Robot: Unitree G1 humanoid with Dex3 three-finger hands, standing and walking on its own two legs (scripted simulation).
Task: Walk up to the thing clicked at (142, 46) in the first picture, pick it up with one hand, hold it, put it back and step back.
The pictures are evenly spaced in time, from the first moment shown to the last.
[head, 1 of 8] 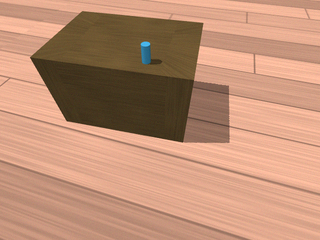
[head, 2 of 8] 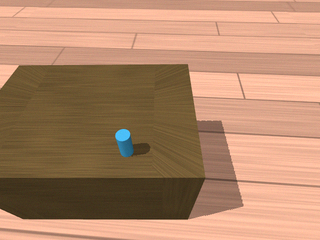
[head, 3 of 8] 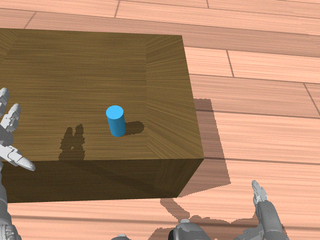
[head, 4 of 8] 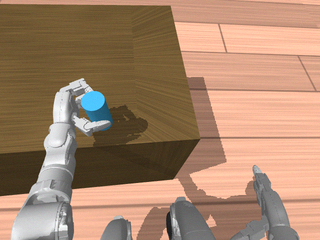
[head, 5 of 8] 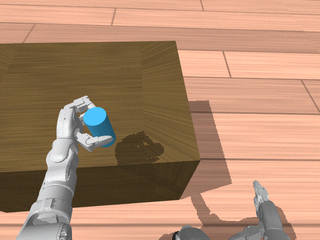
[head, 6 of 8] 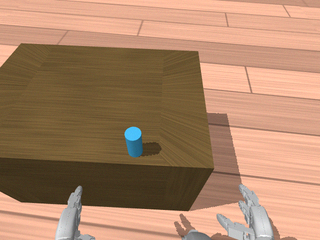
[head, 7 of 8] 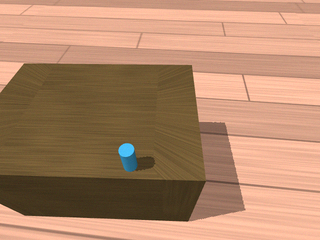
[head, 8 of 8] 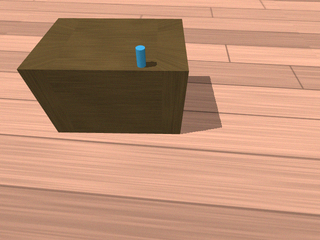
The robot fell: no
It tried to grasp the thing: yes
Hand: left
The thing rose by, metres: 0.24
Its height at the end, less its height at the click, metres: +0.00
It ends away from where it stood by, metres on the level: 0.06
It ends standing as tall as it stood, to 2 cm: yes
